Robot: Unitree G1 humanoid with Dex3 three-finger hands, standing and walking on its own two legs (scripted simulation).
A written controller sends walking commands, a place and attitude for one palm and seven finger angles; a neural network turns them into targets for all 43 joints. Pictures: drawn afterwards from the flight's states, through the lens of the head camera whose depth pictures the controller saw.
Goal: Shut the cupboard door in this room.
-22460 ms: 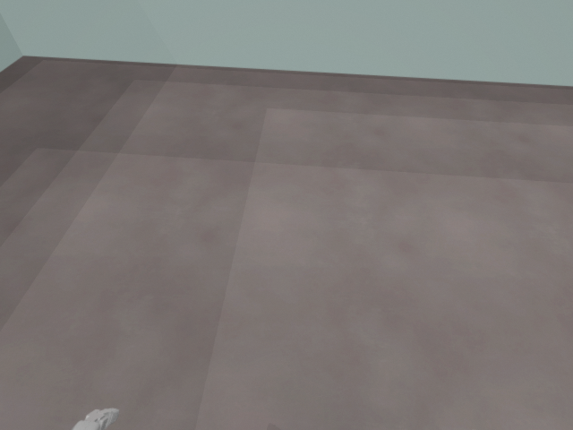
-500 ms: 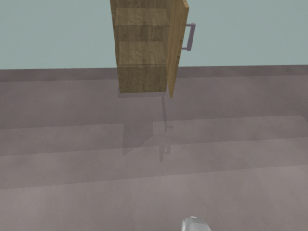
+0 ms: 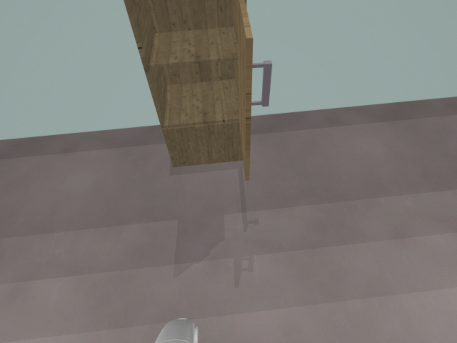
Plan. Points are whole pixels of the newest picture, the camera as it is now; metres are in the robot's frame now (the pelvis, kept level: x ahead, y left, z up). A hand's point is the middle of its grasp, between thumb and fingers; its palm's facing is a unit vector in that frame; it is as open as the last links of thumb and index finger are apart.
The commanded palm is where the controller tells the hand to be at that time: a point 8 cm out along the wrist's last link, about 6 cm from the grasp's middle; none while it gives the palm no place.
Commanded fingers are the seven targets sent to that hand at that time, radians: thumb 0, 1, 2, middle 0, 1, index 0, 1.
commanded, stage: stand and wait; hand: left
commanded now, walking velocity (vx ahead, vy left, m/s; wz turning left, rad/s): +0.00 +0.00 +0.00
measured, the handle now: (259, 85) +0.84 -0.05 -0.01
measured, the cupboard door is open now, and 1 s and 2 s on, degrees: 87 87 87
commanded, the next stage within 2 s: turn or walk to find it in 1.76 s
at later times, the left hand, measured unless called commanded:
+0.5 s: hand out of the picture +0.13 +0.20 -0.19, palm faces +0.06 -0.98 -0.16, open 7.4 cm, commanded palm none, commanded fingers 0.00 0.90 0.90 -0.20 -0.30 -0.20 -0.30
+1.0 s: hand (158, 336) +0.17 +0.17 -0.17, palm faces +0.04 -0.98 -0.19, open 7.4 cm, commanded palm none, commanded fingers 0.00 0.90 0.90 -0.20 -0.30 -0.20 -0.30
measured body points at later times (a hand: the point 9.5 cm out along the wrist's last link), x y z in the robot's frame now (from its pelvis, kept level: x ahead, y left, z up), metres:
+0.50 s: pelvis +0.13 +0.04 -0.01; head +0.14 +0.05 +0.44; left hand +0.13 +0.26 -0.17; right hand +0.24 -0.17 -0.16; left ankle +0.18 +0.14 -0.74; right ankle +0.13 -0.10 -0.73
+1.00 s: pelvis +0.18 +0.01 +0.00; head +0.19 +0.00 +0.45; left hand +0.17 +0.22 -0.16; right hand +0.13 -0.20 -0.17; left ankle +0.18 +0.14 -0.74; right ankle +0.15 -0.10 -0.74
